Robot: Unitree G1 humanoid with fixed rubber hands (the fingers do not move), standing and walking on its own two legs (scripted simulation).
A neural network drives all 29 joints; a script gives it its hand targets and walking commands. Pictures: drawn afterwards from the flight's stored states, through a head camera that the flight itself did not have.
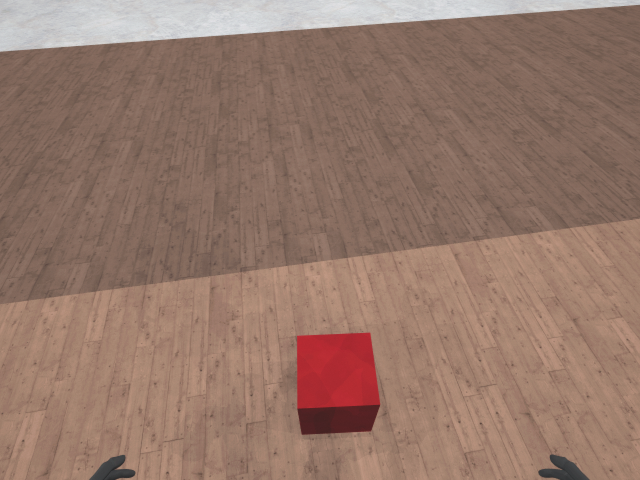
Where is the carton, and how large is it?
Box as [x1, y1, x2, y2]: [297, 333, 379, 434]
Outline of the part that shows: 369,333 297,336 297,408 302,434 367,431 371,429 379,406 379,399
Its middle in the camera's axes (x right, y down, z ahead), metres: +0.04 +0.42 +1.13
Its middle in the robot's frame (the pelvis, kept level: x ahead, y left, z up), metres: +0.46 -0.02 -0.66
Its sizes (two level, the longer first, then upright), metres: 0.210 0.200 0.250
